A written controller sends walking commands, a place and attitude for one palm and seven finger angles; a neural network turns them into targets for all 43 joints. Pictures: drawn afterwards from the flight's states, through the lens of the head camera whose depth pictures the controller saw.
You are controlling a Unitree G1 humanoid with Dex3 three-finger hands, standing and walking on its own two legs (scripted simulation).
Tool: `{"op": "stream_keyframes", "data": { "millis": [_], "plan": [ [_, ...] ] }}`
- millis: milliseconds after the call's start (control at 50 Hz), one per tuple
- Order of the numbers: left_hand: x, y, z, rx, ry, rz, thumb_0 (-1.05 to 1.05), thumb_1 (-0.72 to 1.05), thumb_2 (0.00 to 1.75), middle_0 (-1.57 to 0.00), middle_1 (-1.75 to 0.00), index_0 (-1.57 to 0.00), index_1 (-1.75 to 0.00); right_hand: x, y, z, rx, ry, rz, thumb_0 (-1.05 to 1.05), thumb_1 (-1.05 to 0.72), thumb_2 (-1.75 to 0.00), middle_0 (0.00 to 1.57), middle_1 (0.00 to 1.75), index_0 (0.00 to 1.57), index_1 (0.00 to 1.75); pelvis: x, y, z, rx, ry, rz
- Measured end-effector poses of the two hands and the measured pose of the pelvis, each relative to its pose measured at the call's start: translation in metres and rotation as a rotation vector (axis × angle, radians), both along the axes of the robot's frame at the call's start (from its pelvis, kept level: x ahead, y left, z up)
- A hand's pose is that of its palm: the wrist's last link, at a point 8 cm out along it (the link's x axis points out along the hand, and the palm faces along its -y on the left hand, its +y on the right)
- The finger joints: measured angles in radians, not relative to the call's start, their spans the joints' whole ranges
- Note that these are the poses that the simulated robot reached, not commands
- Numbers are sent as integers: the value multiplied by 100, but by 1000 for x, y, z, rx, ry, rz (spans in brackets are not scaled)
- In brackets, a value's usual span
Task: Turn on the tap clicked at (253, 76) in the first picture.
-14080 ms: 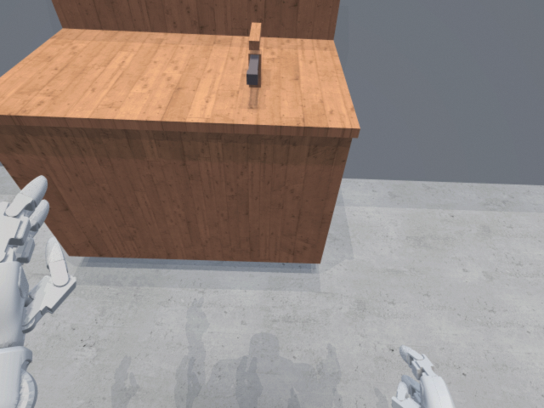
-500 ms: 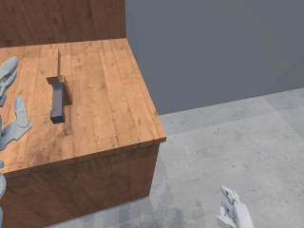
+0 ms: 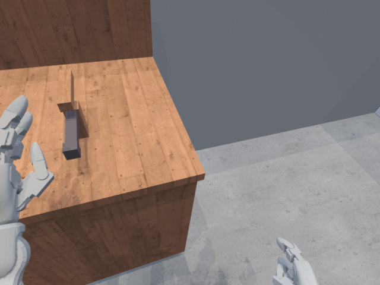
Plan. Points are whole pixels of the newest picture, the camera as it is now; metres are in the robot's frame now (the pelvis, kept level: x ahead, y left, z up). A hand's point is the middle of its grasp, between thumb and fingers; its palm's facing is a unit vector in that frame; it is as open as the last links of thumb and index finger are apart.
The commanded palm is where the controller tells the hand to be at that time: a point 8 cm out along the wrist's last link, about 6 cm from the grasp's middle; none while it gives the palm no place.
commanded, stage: come to a stop and stand still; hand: left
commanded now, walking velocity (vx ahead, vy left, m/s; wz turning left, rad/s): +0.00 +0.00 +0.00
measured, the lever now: (71, 150) +0.34 +0.30 +0.08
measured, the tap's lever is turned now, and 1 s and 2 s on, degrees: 0 0 0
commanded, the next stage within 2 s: look again from close up in 0.32 s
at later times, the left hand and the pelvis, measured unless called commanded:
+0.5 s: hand (55, 178) +0.23 +0.25 +0.16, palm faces +0.40 -0.86 -0.32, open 7.4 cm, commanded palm +0.17 +0.28 +0.17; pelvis +0.01 +0.00 +0.00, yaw +0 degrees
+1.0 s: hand (45, 151) +0.25 +0.26 +0.19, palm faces +0.44 -0.86 -0.26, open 7.4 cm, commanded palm +0.17 +0.28 +0.17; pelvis +0.00 -0.01 -0.01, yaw +0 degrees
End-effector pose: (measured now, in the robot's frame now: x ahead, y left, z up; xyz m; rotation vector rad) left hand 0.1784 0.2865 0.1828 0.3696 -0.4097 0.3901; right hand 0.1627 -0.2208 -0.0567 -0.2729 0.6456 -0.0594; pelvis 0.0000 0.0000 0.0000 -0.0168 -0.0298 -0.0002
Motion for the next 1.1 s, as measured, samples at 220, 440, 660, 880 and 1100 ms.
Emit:
{"op": "stream_keyframes", "data": {
  "millis": [220, 440, 660, 880, 1100],
  "plan": [
    [14, 3, -19, 21, 153, -24, 2, 89, 89, -21, -30, -21, -30, 15, 4, 2, 19, -5, -27, 1, -91, -90, 20, 30, 20, 30, 11, 1, 1, -1, 5, -3],
    [7, 2, -9, 20, 112, -6, 1, 89, 90, -21, -30, -21, -30, 19, 5, -2, 16, 22, -19, 1, -91, -90, 20, 30, 20, 30, 12, 2, 1, -2, 0, -2],
    [8, 0, -14, -4, 129, -5, 2, 89, 90, -21, -30, -21, -30, 13, 3, -1, 11, 25, -30, 1, -91, -90, 20, 30, 20, 30, 9, 0, 2, -1, -6, 2],
    [17, 15, 8, 151, 104, 27, 2, 88, 89, -21, -30, -22, -30, 7, 6, -12, -16, 58, 50, 1, -91, -90, 20, 30, 20, 30, 3, -4, -2, 11, -7, 38],
    [17, -25, -21, -30, 265, -15, 1, 89, 90, -20, -30, -21, -30, 12, -21, -30, 74, 39, 33, 1, -91, -90, 20, 30, 20, 30, 5, -23, -9, 38, 1, -6]
  ]
}}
